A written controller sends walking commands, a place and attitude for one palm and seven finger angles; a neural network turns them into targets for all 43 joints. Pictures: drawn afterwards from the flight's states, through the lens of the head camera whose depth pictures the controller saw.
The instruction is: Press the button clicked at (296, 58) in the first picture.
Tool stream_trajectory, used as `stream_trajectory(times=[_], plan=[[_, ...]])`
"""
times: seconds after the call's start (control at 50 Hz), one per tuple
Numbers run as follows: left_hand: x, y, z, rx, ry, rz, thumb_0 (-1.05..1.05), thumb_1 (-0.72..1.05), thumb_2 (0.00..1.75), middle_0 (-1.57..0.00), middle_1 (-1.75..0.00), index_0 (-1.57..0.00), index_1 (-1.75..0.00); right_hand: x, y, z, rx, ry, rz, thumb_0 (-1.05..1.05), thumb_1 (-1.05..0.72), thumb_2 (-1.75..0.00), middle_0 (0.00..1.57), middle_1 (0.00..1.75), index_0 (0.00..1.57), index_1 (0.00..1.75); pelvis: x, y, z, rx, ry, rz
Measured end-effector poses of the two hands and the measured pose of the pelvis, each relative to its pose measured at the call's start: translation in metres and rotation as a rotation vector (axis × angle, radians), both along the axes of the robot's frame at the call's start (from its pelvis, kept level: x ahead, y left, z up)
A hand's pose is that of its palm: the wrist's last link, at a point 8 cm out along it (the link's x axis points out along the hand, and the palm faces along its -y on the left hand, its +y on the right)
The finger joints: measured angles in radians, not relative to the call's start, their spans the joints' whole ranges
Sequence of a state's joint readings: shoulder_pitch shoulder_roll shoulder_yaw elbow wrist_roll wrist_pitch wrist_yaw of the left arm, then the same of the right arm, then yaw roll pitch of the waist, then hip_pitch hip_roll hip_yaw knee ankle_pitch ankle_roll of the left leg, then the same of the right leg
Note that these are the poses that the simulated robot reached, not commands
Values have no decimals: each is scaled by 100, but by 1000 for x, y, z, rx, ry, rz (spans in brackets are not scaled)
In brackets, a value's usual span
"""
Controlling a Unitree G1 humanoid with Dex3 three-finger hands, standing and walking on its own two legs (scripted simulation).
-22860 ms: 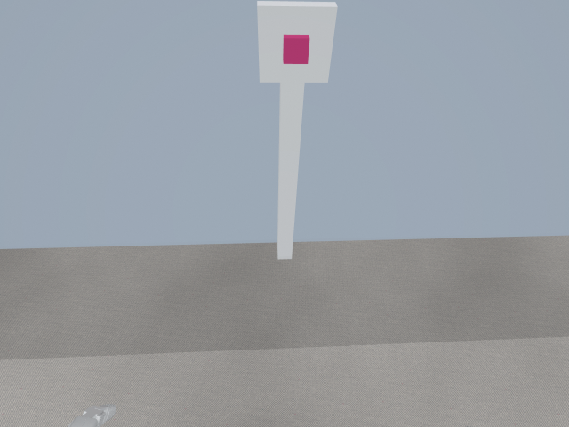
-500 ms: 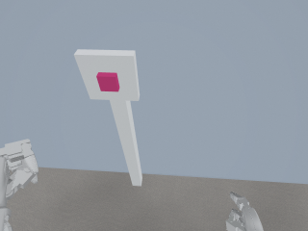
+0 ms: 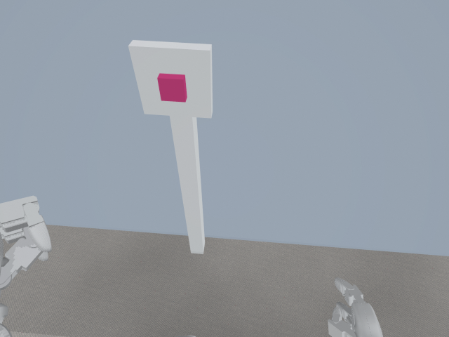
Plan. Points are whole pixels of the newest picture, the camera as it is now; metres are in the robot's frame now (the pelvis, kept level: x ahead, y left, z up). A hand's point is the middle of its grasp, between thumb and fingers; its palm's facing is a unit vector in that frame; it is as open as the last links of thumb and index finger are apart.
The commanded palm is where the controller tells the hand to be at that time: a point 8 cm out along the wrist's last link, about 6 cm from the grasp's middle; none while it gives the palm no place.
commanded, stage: step back with the hand held close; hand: left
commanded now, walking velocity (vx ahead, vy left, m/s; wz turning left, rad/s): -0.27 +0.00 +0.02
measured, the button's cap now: (173, 87) +0.58 +0.17 +0.15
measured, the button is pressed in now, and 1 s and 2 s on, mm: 0 0 0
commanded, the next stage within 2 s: stop stepping back and stand still in 0.40 s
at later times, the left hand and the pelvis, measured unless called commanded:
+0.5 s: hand out of the picture +0.08 +0.21 +0.19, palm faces +0.33 -0.84 -0.43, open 3.1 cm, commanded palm +0.02 +0.26 +0.20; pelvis -0.12 -0.01 +0.01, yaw -3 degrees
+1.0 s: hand out of the picture -0.06 +0.25 +0.20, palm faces +0.43 -0.79 -0.44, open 3.1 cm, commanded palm -0.10 +0.28 +0.20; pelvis -0.24 +0.00 +0.02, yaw -3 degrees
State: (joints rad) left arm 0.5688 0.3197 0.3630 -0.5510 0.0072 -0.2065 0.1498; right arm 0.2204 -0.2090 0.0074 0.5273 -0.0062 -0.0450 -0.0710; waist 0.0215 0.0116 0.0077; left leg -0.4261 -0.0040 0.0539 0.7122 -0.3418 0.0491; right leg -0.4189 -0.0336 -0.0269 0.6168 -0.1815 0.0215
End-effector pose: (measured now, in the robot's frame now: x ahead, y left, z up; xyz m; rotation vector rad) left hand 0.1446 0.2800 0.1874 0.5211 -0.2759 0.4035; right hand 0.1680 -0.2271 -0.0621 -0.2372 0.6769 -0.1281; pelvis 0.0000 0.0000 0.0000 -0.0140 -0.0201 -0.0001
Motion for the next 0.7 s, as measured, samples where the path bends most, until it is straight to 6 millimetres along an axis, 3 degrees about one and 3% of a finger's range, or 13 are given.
stream_trajectory(times=[0.14,0.28,0.36,0.44,0.5,0.58,0.7], plan=[[-22,2,4,-12,-99,-66,1,88,90,-131,-150,-131,-150,-51,-3,-6,-66,68,-19,1,-90,-90,20,30,20,30,-34,9,-5,-17,-10,1],[-52,17,28,72,-125,-48,1,88,90,-131,-150,-131,-150,-102,3,-2,-14,91,-75,1,-91,-90,20,30,20,30,-61,6,7,-69,24,11],[-73,8,23,23,-73,-45,1,89,90,-131,-150,-131,-150,-119,5,0,15,85,-56,1,-90,-90,20,30,20,30,-79,0,12,-60,71,-7],[-93,-18,12,12,-33,-110,1,89,90,-131,-150,-131,-150,-130,-1,-9,29,67,-10,1,-90,-90,20,30,20,30,-110,-10,4,-12,96,-38],[-105,-27,18,18,-25,-150,1,88,90,-131,-150,-131,-150,-145,-7,-12,17,113,-19,1,-90,-90,20,30,20,30,-123,-11,9,-13,78,-44],[-120,-16,24,57,-12,-129,1,88,90,-131,-150,-131,-150,-161,-14,0,-2,114,-63,1,-90,-90,20,30,20,30,-131,-10,15,19,75,-59],[-132,4,1,-32,35,-75,1,88,90,-131,-150,-131,-150,-177,-20,16,-30,14,-99,1,-91,-90,20,30,20,30,-159,3,13,17,28,-62]])
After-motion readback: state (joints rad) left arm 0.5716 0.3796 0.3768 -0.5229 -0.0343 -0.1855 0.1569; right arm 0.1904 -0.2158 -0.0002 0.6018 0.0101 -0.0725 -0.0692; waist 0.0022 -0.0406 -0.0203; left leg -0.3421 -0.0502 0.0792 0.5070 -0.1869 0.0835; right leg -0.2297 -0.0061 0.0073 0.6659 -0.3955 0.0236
